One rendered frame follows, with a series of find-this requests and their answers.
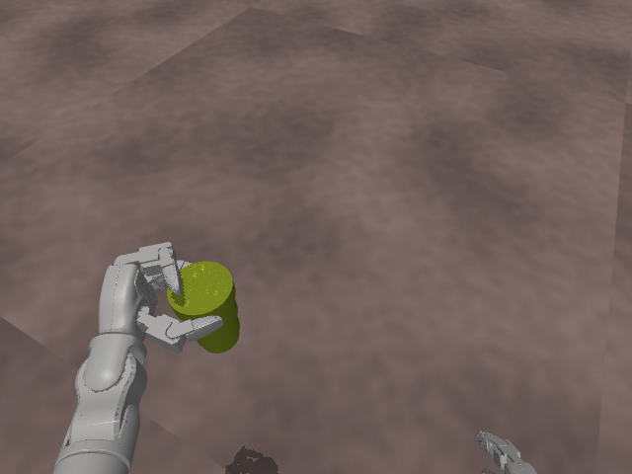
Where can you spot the left robot hand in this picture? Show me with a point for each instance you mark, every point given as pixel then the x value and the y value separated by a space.
pixel 128 301

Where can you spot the cup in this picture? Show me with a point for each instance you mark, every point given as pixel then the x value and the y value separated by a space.
pixel 208 289

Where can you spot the left robot arm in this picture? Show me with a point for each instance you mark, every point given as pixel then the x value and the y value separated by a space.
pixel 102 436

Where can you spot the right robot hand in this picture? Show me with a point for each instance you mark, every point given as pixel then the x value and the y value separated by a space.
pixel 505 455

